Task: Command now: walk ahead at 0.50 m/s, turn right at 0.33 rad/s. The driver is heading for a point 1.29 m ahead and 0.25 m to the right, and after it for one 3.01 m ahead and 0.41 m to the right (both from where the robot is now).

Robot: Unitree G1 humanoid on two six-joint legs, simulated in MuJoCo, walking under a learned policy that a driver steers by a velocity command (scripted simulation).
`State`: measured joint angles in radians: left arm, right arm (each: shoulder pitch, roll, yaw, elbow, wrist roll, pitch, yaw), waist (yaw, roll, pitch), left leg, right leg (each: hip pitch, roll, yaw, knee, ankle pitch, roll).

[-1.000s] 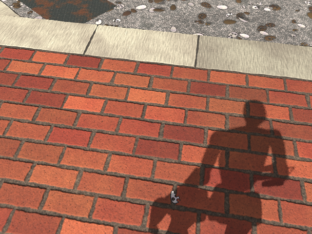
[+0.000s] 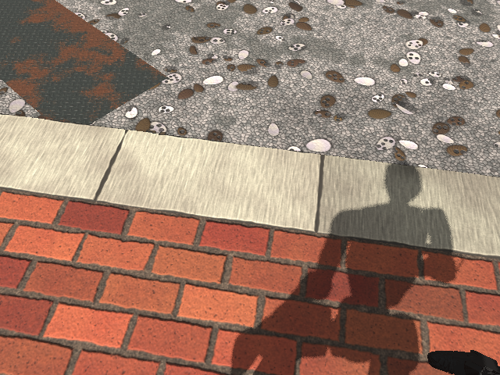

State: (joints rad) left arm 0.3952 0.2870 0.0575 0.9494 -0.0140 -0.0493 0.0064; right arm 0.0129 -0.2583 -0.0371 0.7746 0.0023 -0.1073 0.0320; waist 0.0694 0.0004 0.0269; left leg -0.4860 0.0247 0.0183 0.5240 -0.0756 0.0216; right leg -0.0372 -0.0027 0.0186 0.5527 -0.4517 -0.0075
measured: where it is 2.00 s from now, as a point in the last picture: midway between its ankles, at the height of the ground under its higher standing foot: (330, 160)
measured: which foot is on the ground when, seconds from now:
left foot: down 0.00-0.50, up 0.52-1.00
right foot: up 0.00-0.50, down 0.52-1.00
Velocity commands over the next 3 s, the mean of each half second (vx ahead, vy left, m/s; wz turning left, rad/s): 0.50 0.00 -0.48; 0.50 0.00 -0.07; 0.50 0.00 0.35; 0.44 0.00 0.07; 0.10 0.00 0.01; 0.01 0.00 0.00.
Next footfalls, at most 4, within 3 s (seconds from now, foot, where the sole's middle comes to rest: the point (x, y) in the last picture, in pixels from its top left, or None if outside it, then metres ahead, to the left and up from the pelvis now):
0.52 right None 0.39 -0.18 -0.76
1.08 left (300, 259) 0.80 -0.07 -0.76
1.56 right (369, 188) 1.08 -0.30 -0.76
2.16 left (293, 138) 1.43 -0.05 -0.90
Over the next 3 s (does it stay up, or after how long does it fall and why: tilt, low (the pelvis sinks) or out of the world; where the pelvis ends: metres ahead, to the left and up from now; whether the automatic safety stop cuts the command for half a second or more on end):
stays up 1.39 -0.21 -0.13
